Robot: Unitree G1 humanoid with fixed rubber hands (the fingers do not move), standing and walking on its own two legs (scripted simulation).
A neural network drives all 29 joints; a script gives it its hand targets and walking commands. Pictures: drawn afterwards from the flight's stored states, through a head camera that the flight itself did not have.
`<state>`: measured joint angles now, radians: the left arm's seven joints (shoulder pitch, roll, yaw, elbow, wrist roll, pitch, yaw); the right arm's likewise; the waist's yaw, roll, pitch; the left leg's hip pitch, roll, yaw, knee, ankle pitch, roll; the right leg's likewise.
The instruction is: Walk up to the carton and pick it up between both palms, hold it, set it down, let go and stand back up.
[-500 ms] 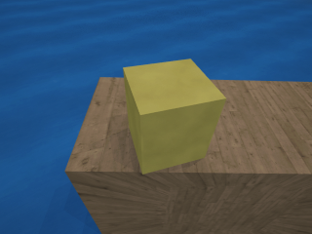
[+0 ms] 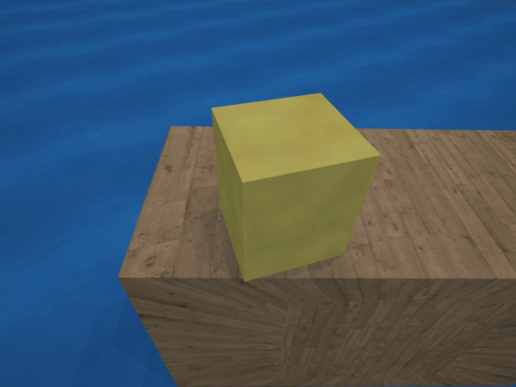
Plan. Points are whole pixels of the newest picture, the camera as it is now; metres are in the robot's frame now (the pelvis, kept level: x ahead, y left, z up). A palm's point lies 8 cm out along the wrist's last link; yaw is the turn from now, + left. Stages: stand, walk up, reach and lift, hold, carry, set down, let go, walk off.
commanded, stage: stand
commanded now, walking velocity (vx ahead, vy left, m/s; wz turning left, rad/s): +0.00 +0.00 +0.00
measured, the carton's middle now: (282, 186) +0.46 -0.03 +0.07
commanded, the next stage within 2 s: none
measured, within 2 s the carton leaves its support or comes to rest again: neither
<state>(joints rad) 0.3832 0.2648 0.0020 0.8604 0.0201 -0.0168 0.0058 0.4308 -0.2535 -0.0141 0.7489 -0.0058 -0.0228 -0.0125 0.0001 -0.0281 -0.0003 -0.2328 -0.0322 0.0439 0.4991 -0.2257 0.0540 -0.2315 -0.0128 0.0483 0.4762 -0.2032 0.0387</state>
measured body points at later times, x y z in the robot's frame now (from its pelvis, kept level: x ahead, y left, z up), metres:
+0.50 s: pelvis +0.01 +0.00 +0.00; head +0.00 +0.01 +0.45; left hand +0.05 +0.25 -0.14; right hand +0.04 -0.27 -0.12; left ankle +0.03 +0.08 -0.74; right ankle +0.04 -0.15 -0.74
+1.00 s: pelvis +0.02 -0.01 +0.00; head +0.02 +0.00 +0.45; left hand +0.04 +0.25 -0.15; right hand +0.04 -0.27 -0.13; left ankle +0.03 +0.08 -0.74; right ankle +0.04 -0.15 -0.74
